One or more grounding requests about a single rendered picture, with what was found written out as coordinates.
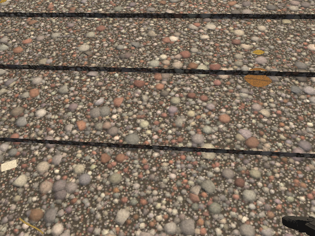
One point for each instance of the robot right hand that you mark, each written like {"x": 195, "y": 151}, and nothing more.
{"x": 301, "y": 223}

